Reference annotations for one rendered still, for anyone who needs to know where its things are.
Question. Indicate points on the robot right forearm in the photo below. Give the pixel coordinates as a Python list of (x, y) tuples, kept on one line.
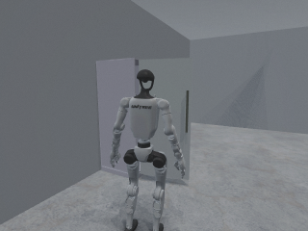
[(174, 143)]

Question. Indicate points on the robot left upper arm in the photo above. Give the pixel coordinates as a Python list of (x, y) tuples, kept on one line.
[(121, 114)]

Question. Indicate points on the left robot hand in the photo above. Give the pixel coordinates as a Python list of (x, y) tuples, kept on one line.
[(114, 156)]

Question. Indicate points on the robot left forearm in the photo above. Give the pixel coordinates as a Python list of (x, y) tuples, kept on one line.
[(116, 139)]

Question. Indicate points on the robot torso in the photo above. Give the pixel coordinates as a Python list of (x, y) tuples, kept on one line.
[(143, 119)]

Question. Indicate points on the robot right upper arm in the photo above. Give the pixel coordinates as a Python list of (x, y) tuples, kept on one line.
[(166, 115)]

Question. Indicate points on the fridge door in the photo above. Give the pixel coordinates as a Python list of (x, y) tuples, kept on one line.
[(172, 78)]

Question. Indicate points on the right robot hand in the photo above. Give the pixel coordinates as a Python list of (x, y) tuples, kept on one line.
[(182, 166)]

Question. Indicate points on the robot left thigh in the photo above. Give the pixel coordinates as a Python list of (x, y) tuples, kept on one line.
[(133, 169)]

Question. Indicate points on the handle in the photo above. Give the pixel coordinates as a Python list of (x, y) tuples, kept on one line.
[(187, 111)]

